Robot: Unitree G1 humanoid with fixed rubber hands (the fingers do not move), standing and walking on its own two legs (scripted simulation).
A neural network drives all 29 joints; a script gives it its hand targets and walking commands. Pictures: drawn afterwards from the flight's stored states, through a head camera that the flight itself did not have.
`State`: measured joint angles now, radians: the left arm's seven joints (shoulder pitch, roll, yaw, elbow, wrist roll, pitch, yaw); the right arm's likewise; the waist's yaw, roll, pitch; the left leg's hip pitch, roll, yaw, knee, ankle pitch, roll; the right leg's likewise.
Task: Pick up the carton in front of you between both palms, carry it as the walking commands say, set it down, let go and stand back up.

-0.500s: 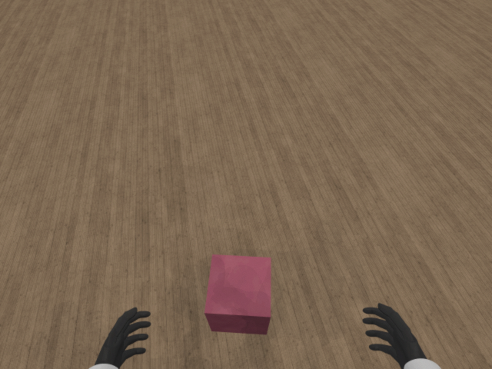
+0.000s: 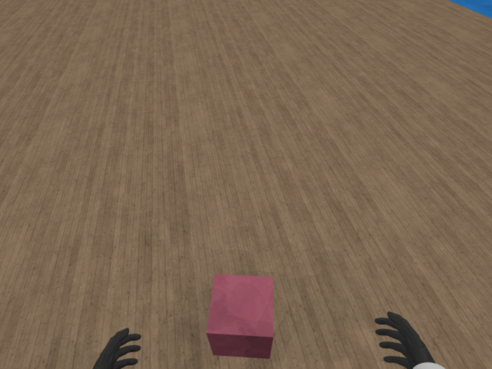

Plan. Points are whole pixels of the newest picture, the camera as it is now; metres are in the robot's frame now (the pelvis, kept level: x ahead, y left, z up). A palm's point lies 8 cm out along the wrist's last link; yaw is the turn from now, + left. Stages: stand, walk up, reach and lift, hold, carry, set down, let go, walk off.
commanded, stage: stand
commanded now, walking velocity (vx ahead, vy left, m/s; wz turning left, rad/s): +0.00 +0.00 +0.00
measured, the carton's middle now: (242, 317) +0.45 +0.04 -0.65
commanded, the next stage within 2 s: none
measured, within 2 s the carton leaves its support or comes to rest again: neither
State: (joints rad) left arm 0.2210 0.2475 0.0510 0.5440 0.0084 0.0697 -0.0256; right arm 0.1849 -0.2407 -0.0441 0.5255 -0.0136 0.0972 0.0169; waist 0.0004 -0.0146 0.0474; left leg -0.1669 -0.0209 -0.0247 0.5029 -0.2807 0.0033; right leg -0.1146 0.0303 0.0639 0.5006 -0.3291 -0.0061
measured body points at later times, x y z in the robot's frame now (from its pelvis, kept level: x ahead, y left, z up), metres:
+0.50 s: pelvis +0.00 +0.00 +0.00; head +0.01 +0.00 +0.45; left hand +0.13 +0.28 -0.10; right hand +0.14 -0.28 -0.10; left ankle +0.00 +0.12 -0.74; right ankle -0.03 -0.12 -0.74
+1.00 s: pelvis -0.02 -0.01 +0.01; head -0.02 -0.01 +0.45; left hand +0.09 +0.29 -0.11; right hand +0.09 -0.29 -0.11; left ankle +0.00 +0.12 -0.74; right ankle -0.03 -0.12 -0.74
